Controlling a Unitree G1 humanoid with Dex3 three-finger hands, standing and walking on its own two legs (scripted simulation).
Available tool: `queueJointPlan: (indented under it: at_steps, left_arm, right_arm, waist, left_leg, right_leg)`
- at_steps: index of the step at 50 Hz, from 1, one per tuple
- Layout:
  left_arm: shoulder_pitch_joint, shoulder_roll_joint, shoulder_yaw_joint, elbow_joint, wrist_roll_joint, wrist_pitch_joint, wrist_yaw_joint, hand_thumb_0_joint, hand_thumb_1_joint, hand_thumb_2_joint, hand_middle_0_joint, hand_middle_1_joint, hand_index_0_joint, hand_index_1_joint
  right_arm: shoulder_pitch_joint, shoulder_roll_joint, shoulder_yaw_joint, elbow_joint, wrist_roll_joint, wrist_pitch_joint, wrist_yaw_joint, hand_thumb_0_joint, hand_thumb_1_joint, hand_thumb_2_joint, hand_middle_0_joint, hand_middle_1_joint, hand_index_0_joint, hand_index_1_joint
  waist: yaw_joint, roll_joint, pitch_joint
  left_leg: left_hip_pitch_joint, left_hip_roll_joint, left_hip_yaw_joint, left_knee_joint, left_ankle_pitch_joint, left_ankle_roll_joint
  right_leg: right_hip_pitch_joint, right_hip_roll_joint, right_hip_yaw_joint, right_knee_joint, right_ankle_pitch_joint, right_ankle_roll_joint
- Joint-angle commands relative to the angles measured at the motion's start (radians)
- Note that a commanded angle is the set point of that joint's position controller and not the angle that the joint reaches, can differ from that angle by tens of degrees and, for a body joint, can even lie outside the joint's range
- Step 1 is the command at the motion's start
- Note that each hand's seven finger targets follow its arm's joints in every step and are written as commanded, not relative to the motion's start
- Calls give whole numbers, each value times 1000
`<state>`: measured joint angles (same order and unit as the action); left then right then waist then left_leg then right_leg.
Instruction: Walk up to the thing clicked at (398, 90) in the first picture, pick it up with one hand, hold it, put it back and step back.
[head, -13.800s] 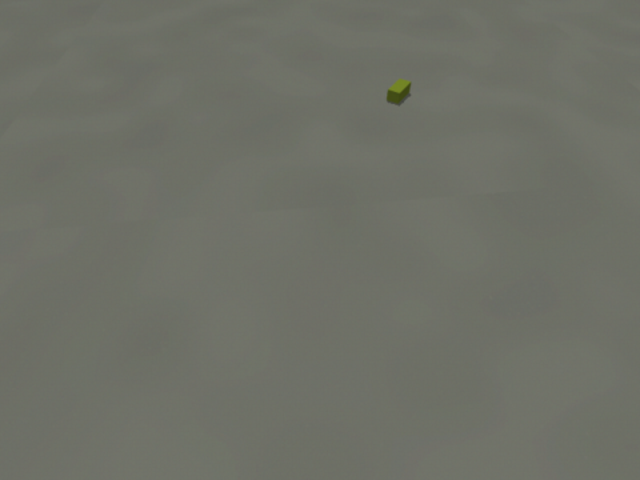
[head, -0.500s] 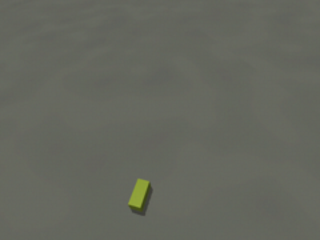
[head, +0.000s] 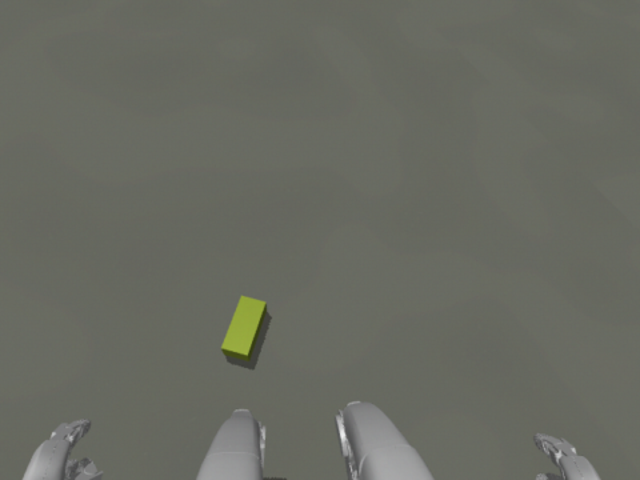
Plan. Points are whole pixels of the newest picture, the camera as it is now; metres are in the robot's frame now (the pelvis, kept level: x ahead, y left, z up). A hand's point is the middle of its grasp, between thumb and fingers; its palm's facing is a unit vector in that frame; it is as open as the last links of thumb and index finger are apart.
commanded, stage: walk up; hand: left
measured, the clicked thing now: (245, 328) +0.51 +0.18 -0.69
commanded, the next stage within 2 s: none
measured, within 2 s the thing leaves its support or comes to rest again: neither
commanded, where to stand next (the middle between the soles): +0.07 -0.05 m, yaw +2 degrees
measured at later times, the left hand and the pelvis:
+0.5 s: hand out of the picture -0.07 +0.26 -0.07, palm faces -0.06 -0.83 -0.55, open 7.4 cm; pelvis -0.02 -0.05 +0.04, yaw -3 degrees
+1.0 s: hand (133, 430) +0.18 +0.25 -0.14, palm faces +0.03 -0.95 -0.32, open 7.4 cm; pelvis +0.08 -0.02 +0.03, yaw +3 degrees
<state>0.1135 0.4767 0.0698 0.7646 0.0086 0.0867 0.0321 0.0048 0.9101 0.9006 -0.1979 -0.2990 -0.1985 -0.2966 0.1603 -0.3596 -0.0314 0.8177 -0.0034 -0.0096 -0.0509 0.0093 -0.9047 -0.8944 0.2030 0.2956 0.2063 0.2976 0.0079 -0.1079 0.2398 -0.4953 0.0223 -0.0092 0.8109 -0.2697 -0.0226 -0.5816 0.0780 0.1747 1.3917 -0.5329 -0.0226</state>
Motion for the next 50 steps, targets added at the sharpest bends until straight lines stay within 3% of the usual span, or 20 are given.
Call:
queueJointPlan:
  at_steps: [1, 5, 7, 10, 11, 12, 13, 14, 16, 20, 26, 30, 34, 35, 36, 37, 40, 43, 46, 50]
  left_arm:
    - [155, 203, 91, -83, 50, 16, -47, 0, 900, 900, -200, -300, -200, -300]
    - [181, 190, 88, -48, 30, -14, -100, 0, 900, 900, -200, -300, -200, -300]
    - [245, 187, 92, -12, 10, -41, -118, 0, 900, 900, -200, -300, -200, -300]
    - [552, 187, 128, 134, 15, -69, -97, 0, 900, 900, -200, -300, -200, -300]
    - [623, 249, 143, 157, 20, -80, -75, 0, 900, 900, -200, -300, -200, -300]
    - [497, 303, 134, 86, 43, -94, -59, 0, 900, 900, -200, -300, -200, -300]
    - [295, 362, 128, 23, 45, -100, -47, 0, 900, 900, -200, -300, -200, -300]
    - [185, 369, 127, 8, 38, -124, -40, 0, 900, 900, -200, -300, -200, -300]
    - [162, 303, 109, 40, 28, -176, -17, 0, 900, 900, -200, -300, -200, -300]
    - [198, 240, 97, 85, 24, -200, 4, 0, 900, 900, -200, -300, -200, -300]
    - [342, 235, 98, 82, 21, -203, 21, 0, 900, 900, -200, -300, -200, -300]
    - [385, 236, 86, 66, 14, -190, -3, 0, 900, 900, -200, -300, -200, -300]
    - [367, 188, 46, 28, 14, -154, -27, 0, 900, 900, -200, -300, -200, -300]
    - [385, 112, 23, 7, 8, -154, -28, 0, 900, 900, -200, -300, -200, -300]
    - [331, 65, 12, -42, -5, -162, -26, 0, 900, 900, -200, -300, -200, -300]
    - [221, 202, 37, -33, -1, -151, -9, 0, 900, 900, -200, -300, -200, -300]
    - [241, 188, 39, -4, -10, -140, -25, 0, 900, 900, -200, -300, -200, -300]
    - [232, 126, 52, 3, -13, -80, -25, 0, 900, 900, -200, -300, -200, -300]
    - [238, 98, 40, -5, -42, -54, -11, 0, 900, 900, -200, -300, -200, -300]
    - [207, 121, 29, 17, -44, -56, -8, 0, 900, 900, -200, -300, -200, -300]
  right_arm:
    - [213, -386, -143, -6, -8, -50, -76, 0, -900, -900, 200, 300, 200, 300]
    - [155, -411, -143, -40, -30, -79, -48, 0, -900, -900, 200, 300, 200, 300]
    - [69, -442, -141, -77, -57, -67, -8, 0, -900, -900, 200, 300, 200, 300]
    - [-9, -378, -128, -99, -94, -14, 29, 0, -900, -900, 200, 300, 200, 300]
    - [4, -240, -88, -110, -86, -7, 26, 0, -900, -900, 200, 300, 200, 300]
    - [-11, -165, -62, -141, -55, -10, 25, 0, -900, -900, 200, 300, 200, 300]
    - [-98, -281, -99, -160, -38, -21, 19, 0, -900, -900, 200, 300, 200, 300]
    - [-114, -355, -118, -129, -22, -32, 39, 0, -900, -900, 200, 300, 200, 300]
    - [62, -334, -127, -56, -14, -26, 80, 0, -900, -900, 200, 300, 200, 300]
    - [217, -286, -132, -23, -26, 20, 118, 0, -900, -900, 200, 300, 200, 300]
    - [66, -290, -139, -118, -43, 46, 145, 0, -900, -900, 200, 300, 200, 300]
    - [-44, -272, -117, -121, -25, 12, 145, 0, -900, -900, 200, 300, 200, 300]
    - [257, -290, -137, 6, -1, -37, 115, 0, -900, -900, 200, 300, 200, 300]
    - [413, -360, -163, 36, -1, -52, 92, 0, -900, -900, 200, 300, 200, 300]
    - [457, -464, -170, 14, -5, -68, 75, 0, -900, -900, 200, 300, 200, 300]
    - [415, -488, -175, 13, 26, -68, 76, 0, -900, -900, 200, 300, 200, 300]
    - [264, -369, -124, -27, 20, -91, 48, 0, -900, -900, 200, 300, 200, 300]
    - [213, -316, -95, -6, 13, -97, -3, 0, -900, -900, 200, 300, 200, 300]
    - [74, -300, -80, -67, -4, -72, -19, 0, -900, -900, 200, 300, 200, 300]
    - [-17, -282, -73, -95, -3, -37, -6, 0, -900, -900, 200, 300, 200, 300]
  waist:
    - [1, 203, -349]
    - [3, 345, -380]
    - [32, 474, -326]
    - [173, 352, -214]
    - [215, -18, -132]
    - [168, -159, -7]
    - [118, -57, 132]
    - [65, 46, 198]
    - [-45, 196, 127]
    - [-76, 33, -40]
    - [28, -79, -87]
    - [90, -170, -86]
    - [-57, 29, -219]
    - [-128, 203, -318]
    - [-145, 398, -328]
    - [-144, 187, -290]
    - [-40, 46, -158]
    - [2, 152, -90]
    - [25, 324, -110]
    - [26, 430, -252]
  left_leg:
    - [366, 310, -397, -256, 236, 251]
    - [321, 247, -315, -354, -435, 229]
    - [100, 251, -260, -441, -566, 244]
    - [-353, 83, -34, -157, -653, 151]
    - [-533, -27, 91, 272, -582, 109]
    - [-662, -106, -44, 551, -390, 48]
    - [-611, -31, -244, 474, -250, 36]
    - [-531, 16, -261, 425, -140, 43]
    - [-449, 33, -235, 384, 12, 28]
    - [-163, -2, -148, 381, 134, -10]
    - [-262, 41, -165, 188, 65, -1]
    - [-171, 48, -17, -71, -130, 40]
    - [434, -88, 83, -271, -44, 56]
    - [646, 20, -101, -283, -91, 98]
    - [691, 342, -729, -438, -77, 214]
    - [578, 453, -907, -501, -65, 354]
    - [451, 294, -393, -360, 326, 268]
    - [212, 275, -200, -284, 1006, 235]
    - [129, 246, -84, -310, 1030, 253]
    - [198, 173, 2, -252, 730, 203]
  right_leg:
    - [-111, -52, 109, 115, 76, 16]
    - [1, -113, -43, -225, -6, 24]
    - [219, -118, -132, -467, -172, 4]
    - [695, -51, -252, -806, -81, -8]
    - [688, -144, -33, -968, -220, -22]
    - [404, -399, 548, -1174, -591, -70]
    - [167, -543, 817, -1419, -878, -150]
    - [112, -561, 799, -1443, -822, -181]
    - [261, -408, 362, -1239, -352, -89]
    - [253, -296, 6, -1137, 35, -89]
    - [468, -349, 2, -1061, 56, -131]
    - [550, -385, -35, -982, 269, -174]
    - [293, -275, -194, -479, 561, -112]
    - [109, -229, -236, -197, 427, -50]
    - [-141, -44, -159, -85, -32, -8]
    - [-162, -107, -55, -77, -59, -38]
    - [-119, -206, -19, -123, 102, -36]
    - [14, -163, -53, -161, 122, 10]
    - [76, -100, -57, -222, 184, 21]
    - [166, -103, -115, -445, 272, 14]
